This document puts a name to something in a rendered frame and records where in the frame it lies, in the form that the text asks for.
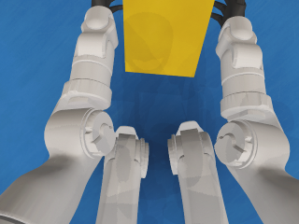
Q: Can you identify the robot left shin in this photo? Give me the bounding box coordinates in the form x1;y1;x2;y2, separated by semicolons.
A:
103;125;138;172

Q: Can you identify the robot right thigh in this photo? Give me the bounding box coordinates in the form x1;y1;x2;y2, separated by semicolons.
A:
167;128;229;224

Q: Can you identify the robot left upper arm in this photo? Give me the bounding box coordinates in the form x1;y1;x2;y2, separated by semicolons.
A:
0;107;116;224

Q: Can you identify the robot left forearm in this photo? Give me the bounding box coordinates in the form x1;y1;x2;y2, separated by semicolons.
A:
44;6;119;132

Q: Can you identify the left robot hand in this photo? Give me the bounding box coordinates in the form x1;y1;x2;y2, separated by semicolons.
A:
91;0;123;13

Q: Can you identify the right robot hand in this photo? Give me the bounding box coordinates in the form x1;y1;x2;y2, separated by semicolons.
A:
210;0;247;28

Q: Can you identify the robot right upper arm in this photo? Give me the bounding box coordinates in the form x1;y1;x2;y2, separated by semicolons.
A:
214;119;299;224

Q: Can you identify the carton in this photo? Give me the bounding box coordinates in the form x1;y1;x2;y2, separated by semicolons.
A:
122;0;215;77

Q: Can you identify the robot right forearm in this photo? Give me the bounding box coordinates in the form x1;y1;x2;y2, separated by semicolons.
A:
215;16;283;131

